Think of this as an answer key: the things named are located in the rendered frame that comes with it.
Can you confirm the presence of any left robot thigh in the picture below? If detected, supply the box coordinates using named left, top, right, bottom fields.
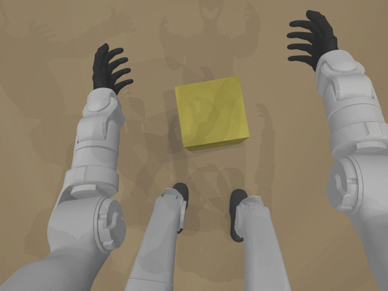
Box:
left=124, top=194, right=187, bottom=291

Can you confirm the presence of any robot right forearm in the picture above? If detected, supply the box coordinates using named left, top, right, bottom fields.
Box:
left=315, top=50, right=388, bottom=160

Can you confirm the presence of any right robot upper arm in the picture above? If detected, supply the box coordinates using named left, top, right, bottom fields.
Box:
left=326, top=155, right=388, bottom=291

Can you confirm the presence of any carton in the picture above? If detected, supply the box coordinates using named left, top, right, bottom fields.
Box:
left=175, top=76, right=250, bottom=152

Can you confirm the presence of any robot right hand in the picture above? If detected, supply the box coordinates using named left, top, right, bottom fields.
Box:
left=287, top=10, right=339, bottom=71

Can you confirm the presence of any left robot upper arm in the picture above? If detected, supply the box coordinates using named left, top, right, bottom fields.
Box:
left=0, top=196, right=126, bottom=291

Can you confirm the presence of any robot left forearm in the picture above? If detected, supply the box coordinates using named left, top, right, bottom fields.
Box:
left=47, top=88, right=125, bottom=247

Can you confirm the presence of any robot left hand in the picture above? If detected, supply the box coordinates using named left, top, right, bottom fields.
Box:
left=92, top=43, right=133, bottom=95

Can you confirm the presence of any left robot foot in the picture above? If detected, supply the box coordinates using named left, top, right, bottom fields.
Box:
left=173, top=183, right=189, bottom=234

